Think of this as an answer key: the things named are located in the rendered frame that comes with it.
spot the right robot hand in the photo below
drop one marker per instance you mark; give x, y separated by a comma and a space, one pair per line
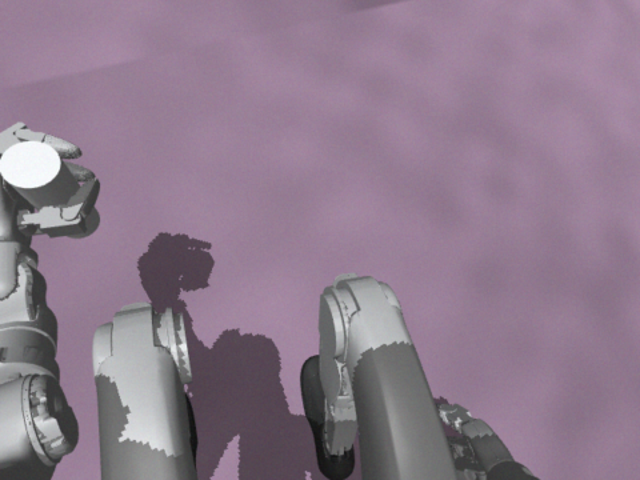
481, 448

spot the left robot hand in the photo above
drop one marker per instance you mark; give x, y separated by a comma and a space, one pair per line
18, 220

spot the left robot arm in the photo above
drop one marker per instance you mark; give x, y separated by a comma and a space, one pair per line
37, 427

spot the right robot foot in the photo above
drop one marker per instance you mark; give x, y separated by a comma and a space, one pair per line
333, 467

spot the right robot arm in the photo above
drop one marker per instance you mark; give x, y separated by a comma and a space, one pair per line
510, 470

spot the can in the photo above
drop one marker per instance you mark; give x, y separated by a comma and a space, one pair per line
37, 172

